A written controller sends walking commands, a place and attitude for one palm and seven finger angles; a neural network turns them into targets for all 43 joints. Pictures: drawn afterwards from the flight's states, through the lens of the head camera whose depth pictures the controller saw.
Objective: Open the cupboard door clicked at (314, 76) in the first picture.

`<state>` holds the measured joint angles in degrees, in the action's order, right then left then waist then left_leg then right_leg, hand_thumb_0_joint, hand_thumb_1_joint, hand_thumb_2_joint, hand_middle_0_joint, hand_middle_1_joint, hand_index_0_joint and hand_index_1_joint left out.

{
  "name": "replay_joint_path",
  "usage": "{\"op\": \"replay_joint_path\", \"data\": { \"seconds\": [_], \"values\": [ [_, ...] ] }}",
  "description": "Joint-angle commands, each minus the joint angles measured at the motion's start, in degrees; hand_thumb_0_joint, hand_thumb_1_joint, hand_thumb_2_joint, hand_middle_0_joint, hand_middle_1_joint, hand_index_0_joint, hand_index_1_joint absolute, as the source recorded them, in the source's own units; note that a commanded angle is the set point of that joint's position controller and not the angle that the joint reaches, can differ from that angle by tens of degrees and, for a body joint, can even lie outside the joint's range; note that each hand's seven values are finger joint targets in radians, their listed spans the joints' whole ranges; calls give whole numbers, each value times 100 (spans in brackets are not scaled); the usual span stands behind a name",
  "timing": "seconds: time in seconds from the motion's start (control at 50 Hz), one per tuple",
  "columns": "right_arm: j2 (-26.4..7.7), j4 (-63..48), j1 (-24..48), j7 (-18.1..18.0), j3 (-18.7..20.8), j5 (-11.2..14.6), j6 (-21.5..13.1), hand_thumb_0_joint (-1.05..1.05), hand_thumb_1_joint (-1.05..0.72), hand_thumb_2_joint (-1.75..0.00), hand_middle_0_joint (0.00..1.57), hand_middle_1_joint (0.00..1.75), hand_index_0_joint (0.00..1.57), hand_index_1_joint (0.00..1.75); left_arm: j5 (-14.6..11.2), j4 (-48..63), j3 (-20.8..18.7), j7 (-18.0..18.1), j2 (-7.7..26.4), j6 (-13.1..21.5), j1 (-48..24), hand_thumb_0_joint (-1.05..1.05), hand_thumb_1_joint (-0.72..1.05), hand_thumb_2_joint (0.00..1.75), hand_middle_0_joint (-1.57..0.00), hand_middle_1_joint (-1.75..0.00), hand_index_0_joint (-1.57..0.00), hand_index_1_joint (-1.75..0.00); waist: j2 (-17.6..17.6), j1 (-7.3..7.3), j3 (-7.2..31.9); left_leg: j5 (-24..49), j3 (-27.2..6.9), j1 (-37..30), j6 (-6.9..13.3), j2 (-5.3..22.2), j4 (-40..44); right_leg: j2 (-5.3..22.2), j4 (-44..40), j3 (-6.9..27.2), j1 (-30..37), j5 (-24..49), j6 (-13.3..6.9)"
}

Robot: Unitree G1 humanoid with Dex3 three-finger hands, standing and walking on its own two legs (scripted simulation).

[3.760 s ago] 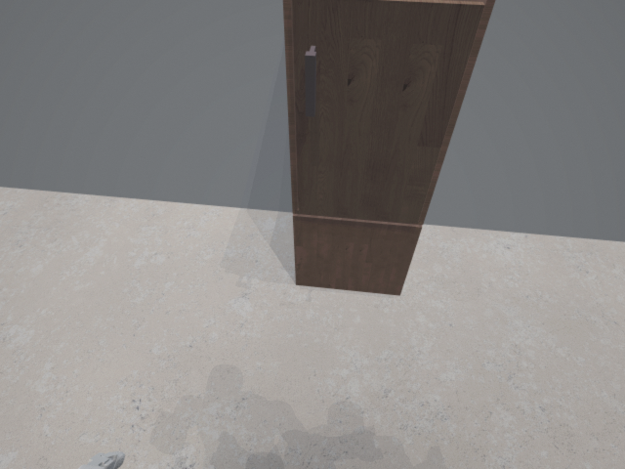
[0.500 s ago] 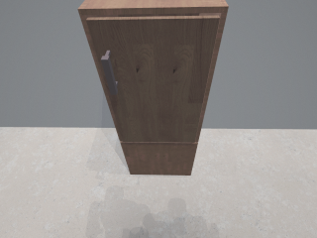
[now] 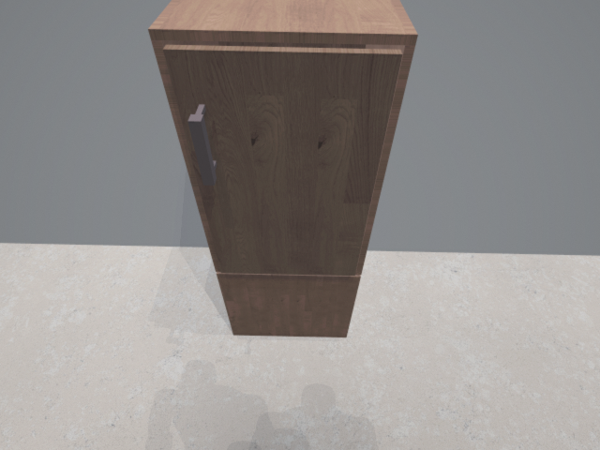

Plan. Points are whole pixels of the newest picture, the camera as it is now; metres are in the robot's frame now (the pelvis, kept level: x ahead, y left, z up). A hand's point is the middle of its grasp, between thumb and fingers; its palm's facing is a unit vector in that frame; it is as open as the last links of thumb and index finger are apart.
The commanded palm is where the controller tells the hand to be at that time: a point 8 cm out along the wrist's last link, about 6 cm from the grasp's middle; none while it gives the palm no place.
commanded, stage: look again from close up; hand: left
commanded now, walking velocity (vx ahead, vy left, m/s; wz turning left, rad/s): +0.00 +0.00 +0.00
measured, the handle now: (205, 145) +0.59 +0.20 +0.09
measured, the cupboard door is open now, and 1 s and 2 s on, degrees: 0 0 0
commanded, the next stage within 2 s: raise the hand with hooked fingers in 0.48 s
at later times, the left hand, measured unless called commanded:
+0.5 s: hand out of the picture +0.04 +0.18 -0.17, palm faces +0.01 -0.98 -0.20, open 7.4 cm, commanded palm none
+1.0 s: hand (164, 404) +0.19 +0.19 -0.04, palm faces +0.06 -1.00 +0.02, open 8.6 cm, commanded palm +0.17 +0.25 -0.02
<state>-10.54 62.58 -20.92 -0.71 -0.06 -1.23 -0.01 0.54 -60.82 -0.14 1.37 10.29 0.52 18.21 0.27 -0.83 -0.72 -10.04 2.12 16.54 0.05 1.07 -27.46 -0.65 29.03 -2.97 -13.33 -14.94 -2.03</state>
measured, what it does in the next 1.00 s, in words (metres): lowers itself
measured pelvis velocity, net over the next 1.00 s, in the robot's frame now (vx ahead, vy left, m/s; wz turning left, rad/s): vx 0.01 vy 0.00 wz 0.02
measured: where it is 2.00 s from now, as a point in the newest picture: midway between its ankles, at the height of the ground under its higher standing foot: outside the picture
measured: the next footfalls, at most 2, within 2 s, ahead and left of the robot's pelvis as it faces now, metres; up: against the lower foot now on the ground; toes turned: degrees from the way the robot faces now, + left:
none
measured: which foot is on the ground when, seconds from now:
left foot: down 0.00-1.00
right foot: down 0.00-1.00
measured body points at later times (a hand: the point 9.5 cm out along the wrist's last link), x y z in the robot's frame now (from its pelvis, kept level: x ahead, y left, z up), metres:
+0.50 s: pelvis +0.03 +0.01 +0.00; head +0.04 +0.00 +0.45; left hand +0.04 +0.23 -0.15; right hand +0.05 -0.22 -0.16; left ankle +0.05 +0.12 -0.74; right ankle +0.01 -0.10 -0.74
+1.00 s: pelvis +0.01 +0.00 -0.07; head +0.04 +0.00 +0.38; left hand +0.18 +0.25 -0.04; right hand +0.25 -0.25 -0.10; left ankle +0.05 +0.12 -0.74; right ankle +0.01 -0.10 -0.74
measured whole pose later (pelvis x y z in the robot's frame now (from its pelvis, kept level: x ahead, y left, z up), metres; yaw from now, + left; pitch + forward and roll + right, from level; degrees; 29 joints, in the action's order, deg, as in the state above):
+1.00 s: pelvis +0.01 +0.00 -0.07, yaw +1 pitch +10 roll +0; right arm -15.1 27.6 -7.8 -2.0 3.3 1.7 -12.4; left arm -17.0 -5.6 -10.0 -18.9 11.1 24.9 25.9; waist -0.9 1.5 7.5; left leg -25.7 0.5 45.1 -0.5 1.5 -60.6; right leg 0.0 61.4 -4.3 -40.6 -31.1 -2.6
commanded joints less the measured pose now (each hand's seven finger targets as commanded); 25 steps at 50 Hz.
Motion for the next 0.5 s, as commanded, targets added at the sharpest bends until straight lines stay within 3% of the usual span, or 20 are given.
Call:
{"op": "replay_joint_path", "data": {
  "seconds": [0.0, 0.18, 0.48],
  "values": [
    [-439, -184, 16, -47, 76, 18, -185, 0, -90, -90, 20, 30, 20, 30, 9, 149, -109, 23, 656, 132, 115, 0, 90, 90, -20, -30, -20, -30, -74, 83, -332, -634, -519, 107, 176, 379, 610, 670, -998, 860, -249, -801, -172],
    [-382, 14, 52, -85, 54, 40, -232, 0, -90, -90, 20, 30, 20, 30, 11, -19, -71, 49, 501, 129, 140, 0, 90, 90, -20, -30, -20, -30, 101, 120, -222, -39, -541, -112, 212, 504, 674, 610, -749, 660, 32, 116, -100],
    [-518, 4, 431, -104, 94, 55, -251, 0, -90, -90, 20, 30, 20, 30, 38, -84, -95, 57, 595, 159, 68, 0, 90, 90, -20, -30, -20, -30, -55, 99, -73, 616, -430, -611, 222, 526, 572, 669, -717, 683, 120, 862, -43]
  ]
}}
